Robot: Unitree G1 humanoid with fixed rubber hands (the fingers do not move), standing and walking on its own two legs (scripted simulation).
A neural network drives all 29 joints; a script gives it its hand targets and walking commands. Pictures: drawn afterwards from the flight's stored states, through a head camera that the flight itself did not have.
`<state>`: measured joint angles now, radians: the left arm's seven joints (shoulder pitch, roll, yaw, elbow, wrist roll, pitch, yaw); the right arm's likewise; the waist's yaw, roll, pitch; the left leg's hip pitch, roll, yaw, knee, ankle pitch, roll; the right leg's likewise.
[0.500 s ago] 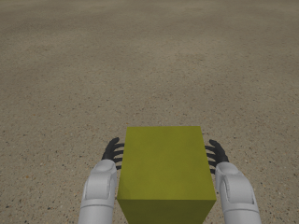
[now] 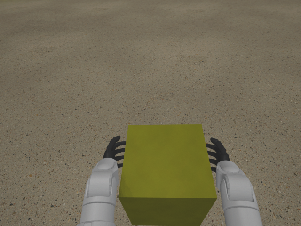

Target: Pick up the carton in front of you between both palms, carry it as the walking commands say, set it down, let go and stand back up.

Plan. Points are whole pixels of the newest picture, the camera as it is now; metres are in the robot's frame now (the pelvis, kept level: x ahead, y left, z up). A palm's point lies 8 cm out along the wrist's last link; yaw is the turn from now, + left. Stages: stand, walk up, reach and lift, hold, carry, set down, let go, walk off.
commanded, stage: carry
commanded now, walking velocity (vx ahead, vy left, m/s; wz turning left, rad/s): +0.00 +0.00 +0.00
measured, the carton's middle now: (165, 177) +0.29 +0.00 -0.04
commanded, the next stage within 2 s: hold in 0.64 s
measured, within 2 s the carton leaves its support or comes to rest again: neither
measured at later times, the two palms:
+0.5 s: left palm (109, 167) +0.27 +0.15 +0.04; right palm (224, 170) +0.27 -0.15 +0.04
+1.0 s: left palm (101, 181) +0.23 +0.16 +0.05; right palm (224, 179) +0.24 -0.14 +0.05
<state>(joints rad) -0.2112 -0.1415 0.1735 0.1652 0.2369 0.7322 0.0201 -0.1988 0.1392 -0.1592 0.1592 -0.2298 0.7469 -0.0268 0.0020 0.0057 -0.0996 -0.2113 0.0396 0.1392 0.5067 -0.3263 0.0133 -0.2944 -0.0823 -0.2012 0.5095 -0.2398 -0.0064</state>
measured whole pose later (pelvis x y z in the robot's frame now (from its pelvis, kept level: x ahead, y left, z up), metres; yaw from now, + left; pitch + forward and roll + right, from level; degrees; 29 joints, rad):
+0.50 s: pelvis -0.02 +0.00 +0.00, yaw +0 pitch +2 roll +0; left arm -0.22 -0.14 0.18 0.16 0.24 0.73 0.02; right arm -0.20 0.14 -0.16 0.16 -0.23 0.75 -0.03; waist 0.00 0.00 -0.10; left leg -0.24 0.04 0.14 0.51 -0.30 0.02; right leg -0.31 -0.08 -0.20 0.50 -0.21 -0.01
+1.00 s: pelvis -0.05 -0.01 +0.01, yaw +3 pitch -8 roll +0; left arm -0.24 -0.15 0.21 0.22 0.26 0.71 0.00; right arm -0.23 0.15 -0.17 0.19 -0.27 0.74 -0.02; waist 0.00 0.02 0.07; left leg -0.04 0.00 0.03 0.41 -0.22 0.02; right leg -0.10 -0.02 -0.06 0.38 -0.14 -0.01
